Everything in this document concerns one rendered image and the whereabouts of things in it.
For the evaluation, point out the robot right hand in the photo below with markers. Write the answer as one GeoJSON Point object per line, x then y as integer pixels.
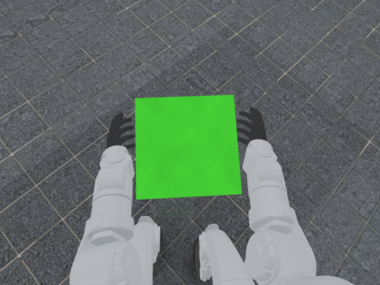
{"type": "Point", "coordinates": [257, 126]}

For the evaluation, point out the robot right forearm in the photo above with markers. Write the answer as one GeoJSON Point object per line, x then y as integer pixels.
{"type": "Point", "coordinates": [267, 191]}

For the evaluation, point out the robot left shin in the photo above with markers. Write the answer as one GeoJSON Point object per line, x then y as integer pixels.
{"type": "Point", "coordinates": [148, 219]}

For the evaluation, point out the robot left forearm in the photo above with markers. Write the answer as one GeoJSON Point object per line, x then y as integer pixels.
{"type": "Point", "coordinates": [112, 199]}

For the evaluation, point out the left robot upper arm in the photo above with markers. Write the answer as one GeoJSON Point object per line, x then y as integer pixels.
{"type": "Point", "coordinates": [115, 263]}

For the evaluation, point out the right robot foot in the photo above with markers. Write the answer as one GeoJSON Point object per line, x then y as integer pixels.
{"type": "Point", "coordinates": [196, 258]}

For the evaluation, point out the robot left hand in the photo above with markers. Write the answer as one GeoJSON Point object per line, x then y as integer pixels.
{"type": "Point", "coordinates": [114, 135]}

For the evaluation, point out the right robot upper arm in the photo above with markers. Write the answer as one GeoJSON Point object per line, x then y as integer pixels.
{"type": "Point", "coordinates": [274, 258]}

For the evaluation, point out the carton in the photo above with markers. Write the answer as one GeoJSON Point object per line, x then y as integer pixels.
{"type": "Point", "coordinates": [186, 147]}

